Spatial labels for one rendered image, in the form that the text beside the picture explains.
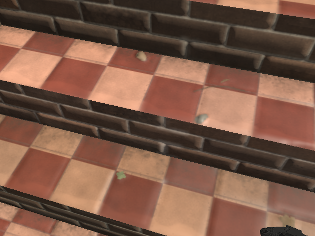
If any robot right hand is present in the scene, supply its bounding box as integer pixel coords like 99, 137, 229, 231
260, 225, 307, 236

